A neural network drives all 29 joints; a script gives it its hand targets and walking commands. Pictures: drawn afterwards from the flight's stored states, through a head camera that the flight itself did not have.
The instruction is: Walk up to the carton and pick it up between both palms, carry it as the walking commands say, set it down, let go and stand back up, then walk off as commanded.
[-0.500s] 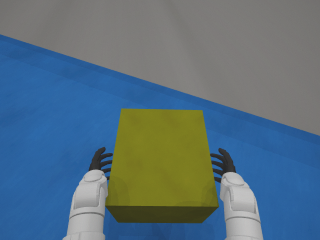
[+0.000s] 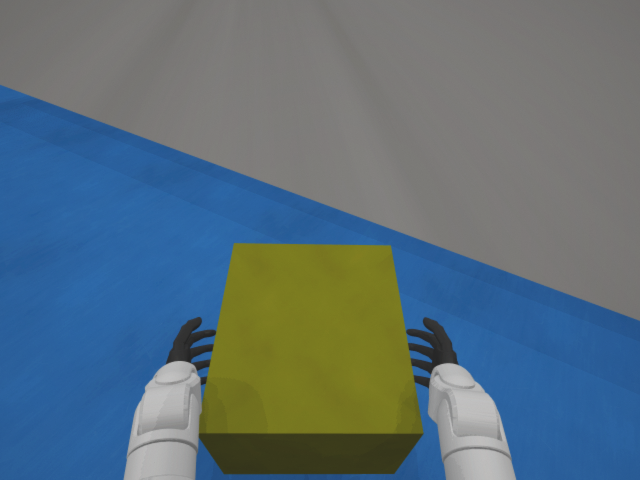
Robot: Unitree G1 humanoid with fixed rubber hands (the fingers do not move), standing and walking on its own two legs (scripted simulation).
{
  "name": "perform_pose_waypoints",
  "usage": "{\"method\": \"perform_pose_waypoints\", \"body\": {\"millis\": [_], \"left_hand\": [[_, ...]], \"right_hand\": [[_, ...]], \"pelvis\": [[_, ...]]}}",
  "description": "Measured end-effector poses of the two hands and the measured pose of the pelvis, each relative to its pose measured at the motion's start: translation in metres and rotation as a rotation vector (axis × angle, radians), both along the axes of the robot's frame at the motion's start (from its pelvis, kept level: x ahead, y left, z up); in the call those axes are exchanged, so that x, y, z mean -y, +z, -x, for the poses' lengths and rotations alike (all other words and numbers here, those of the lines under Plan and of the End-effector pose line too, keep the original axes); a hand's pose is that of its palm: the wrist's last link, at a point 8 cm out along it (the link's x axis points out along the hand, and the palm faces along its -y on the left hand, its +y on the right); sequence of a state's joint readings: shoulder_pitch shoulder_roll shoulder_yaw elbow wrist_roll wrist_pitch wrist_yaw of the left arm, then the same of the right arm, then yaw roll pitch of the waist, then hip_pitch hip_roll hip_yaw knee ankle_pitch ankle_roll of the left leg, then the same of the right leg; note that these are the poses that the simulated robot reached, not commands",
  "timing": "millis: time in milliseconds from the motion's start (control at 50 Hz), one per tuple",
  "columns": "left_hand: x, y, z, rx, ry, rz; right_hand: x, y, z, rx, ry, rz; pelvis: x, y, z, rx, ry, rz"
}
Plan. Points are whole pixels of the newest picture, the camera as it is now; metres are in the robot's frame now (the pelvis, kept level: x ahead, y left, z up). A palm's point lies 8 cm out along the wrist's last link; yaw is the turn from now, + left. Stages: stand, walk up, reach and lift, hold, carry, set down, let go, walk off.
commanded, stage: hold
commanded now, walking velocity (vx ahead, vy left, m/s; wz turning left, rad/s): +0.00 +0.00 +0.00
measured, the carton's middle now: (311, 354) +0.33 +0.01 -0.07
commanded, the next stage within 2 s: set down in 0.28 s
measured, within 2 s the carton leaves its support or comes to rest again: neither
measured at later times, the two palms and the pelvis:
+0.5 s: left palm (166, 373) +0.25 +0.20 +0.02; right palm (432, 380) +0.23 -0.14 +0.04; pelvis -0.04 +0.04 -0.01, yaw -4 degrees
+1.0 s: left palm (192, 381) +0.28 +0.18 -0.06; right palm (427, 399) +0.25 -0.16 -0.05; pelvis -0.02 +0.07 -0.02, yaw -5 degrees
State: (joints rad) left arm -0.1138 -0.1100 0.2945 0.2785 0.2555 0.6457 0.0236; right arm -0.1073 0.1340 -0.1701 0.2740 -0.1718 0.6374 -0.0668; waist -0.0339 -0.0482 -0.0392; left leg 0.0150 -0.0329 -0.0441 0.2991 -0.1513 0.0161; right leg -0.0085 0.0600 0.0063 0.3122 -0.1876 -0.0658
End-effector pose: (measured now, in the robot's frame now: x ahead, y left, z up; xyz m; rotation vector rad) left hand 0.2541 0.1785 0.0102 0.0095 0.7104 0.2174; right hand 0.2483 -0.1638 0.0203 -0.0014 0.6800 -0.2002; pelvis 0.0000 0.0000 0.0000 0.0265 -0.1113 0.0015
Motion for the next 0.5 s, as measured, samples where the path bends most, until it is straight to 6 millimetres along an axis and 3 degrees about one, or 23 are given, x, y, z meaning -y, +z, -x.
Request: {"method": "perform_pose_waypoints", "body": {"millis": [160, 300, 500], "left_hand": [[-0.001, -0.003, 0.011, -0.029, -0.052, -0.042], [0.006, 0.007, 0.001, 0.037, -0.095, -0.025], [-0.017, 0.006, 0.003, 0.045, -0.031, 0.012]], "right_hand": [[0.000, -0.014, 0.015, -0.030, -0.010, -0.005], [0.001, 0.004, 0.026, 0.042, -0.129, 0.020], [-0.022, 0.016, 0.017, 0.032, -0.063, 0.067]], "pelvis": [[0.000, -0.001, 0.015, -0.005, 0.001, 0.020], [-0.016, 0.000, 0.031, -0.021, -0.051, 0.025], [-0.043, -0.010, 0.044, -0.025, -0.078, 0.032]]}}
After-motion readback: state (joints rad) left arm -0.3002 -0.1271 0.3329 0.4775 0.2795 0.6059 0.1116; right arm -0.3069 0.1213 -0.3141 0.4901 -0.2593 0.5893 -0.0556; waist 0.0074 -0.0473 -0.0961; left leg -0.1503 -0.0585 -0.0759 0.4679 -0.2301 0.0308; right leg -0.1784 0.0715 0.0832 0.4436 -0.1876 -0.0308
